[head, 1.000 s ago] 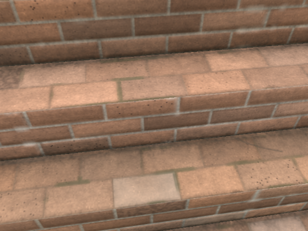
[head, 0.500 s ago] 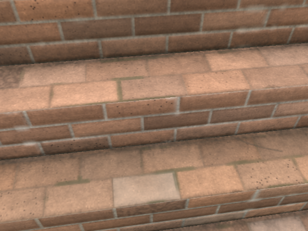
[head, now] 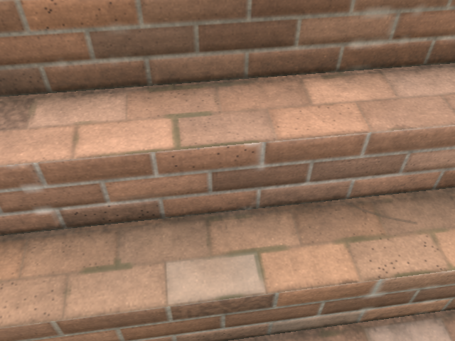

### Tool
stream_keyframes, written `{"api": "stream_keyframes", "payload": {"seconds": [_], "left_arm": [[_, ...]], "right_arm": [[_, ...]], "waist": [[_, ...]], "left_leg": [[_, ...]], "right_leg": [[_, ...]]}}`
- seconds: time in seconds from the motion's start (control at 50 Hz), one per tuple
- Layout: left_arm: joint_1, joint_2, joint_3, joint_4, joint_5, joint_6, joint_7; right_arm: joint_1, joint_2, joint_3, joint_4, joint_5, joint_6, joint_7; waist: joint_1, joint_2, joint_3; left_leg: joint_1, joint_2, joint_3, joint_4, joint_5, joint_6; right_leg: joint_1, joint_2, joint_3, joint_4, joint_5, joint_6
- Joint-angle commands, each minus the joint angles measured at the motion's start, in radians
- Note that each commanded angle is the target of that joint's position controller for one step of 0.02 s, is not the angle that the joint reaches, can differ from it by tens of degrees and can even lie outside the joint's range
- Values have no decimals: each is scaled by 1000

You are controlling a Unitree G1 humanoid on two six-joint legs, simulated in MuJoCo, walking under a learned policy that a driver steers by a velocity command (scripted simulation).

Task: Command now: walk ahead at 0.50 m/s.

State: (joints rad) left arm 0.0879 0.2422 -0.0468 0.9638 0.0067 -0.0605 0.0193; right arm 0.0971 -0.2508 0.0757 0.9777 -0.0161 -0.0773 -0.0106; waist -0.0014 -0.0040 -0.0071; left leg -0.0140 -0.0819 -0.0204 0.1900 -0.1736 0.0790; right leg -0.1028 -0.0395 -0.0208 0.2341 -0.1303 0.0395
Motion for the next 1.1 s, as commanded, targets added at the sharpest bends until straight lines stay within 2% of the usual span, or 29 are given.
{"api": "stream_keyframes", "payload": {"seconds": [0.02, 0.58, 0.6, 0.64, 0.66, 0.68, 0.7, 0.72, 0.76, 0.78, 0.8, 0.86, 1.0, 1.1], "left_arm": [[-53, 103, 20, -56, 0, -13, 2], [-59, 106, 20, -53, 0, -13, 2], [-34, 107, 21, -47, 2, -12, 2], [-59, 105, 20, -52, 0, -13, 1], [-36, 107, 22, -47, 2, -12, 2], [-59, 107, 21, -50, 0, -14, 1], [-34, 106, 22, -46, 2, -13, 1], [-59, 107, 21, -50, 0, -14, 1], [-34, 107, 22, -44, 2, -13, 1], [-59, 107, 22, -51, 0, -14, 1], [-33, 105, 22, -46, 2, -14, 1], [-31, 106, 23, -44, 2, -13, 1], [7, 113, 27, -31, 1, -12, 3], [32, 113, 32, -15, 0, -4, 4]], "right_arm": [[-46, -113, -22, -53, 1, -12, -3], [-48, -111, -23, -53, 2, -14, -4], [-27, -111, -22, -50, -6, -12, -4], [-50, -113, -24, -57, 0, -13, -3], [-26, -112, -23, -51, -6, -12, -3], [-51, -113, -25, -56, 0, -12, -3], [-27, -113, -24, -54, -7, -11, -2], [-50, -112, -25, -58, 0, -12, -2], [-28, -112, -25, -55, -7, -10, -2], [-49, -112, -26, -61, 0, -12, -2], [-23, -113, -25, -57, -6, -11, -3], [-25, -112, -26, -60, -7, -10, -3], [15, -121, -33, -50, -2, -6, -5], [42, -119, -40, -38, 2, 4, -6]], "waist": [[0, 9, -58], [1, 8, -58], [7, 17, -55], [0, 6, -57], [6, 16, -57], [0, 6, -48], [5, 16, -57], [-1, 5, -49], [5, 14, -47], [-2, 4, -49], [5, 15, -60], [4, 13, -49], [5, 11, -51], [6, 7, -30]], "left_leg": [[-29, 204, -115, -6, 319, -33], [-33, 204, -114, -6, 303, -34], [-18, 205, -123, -17, 284, -32], [-30, 205, -113, -4, 306, -34], [-17, 205, -123, -15, 288, -32], [-28, 205, -113, -4, 306, -34], [-15, 205, -121, -12, 291, -33], [-28, 205, -113, -3, 309, -34], [-13, 206, -121, -12, 292, -32], [-25, 206, -112, -1, 313, -34], [-12, 206, -120, -9, 300, -33], [-8, 206, -120, -7, 304, -32], [-6, 207, -109, 22, 354, -33], [-28, 204, -107, 43, 339, -33]], "right_leg": [[56, -106, 85, 4, 174, -26], [59, -106, 88, 1, 179, -27], [44, -109, 81, -13, 149, -30], [56, -105, 87, -1, 178, -28], [44, -108, 81, -13, 152, -30], [49, -104, 87, -4, 174, -28], [42, -108, 80, -13, 151, -30], [49, -103, 87, -4, 177, -28], [35, -106, 80, -16, 149, -31], [47, -103, 87, -4, 180, -29], [43, -107, 79, -11, 158, -31], [33, -105, 80, -15, 157, -32], [41, -105, 75, 16, 196, -34], [32, -104, 75, 41, 198, -35]]}}
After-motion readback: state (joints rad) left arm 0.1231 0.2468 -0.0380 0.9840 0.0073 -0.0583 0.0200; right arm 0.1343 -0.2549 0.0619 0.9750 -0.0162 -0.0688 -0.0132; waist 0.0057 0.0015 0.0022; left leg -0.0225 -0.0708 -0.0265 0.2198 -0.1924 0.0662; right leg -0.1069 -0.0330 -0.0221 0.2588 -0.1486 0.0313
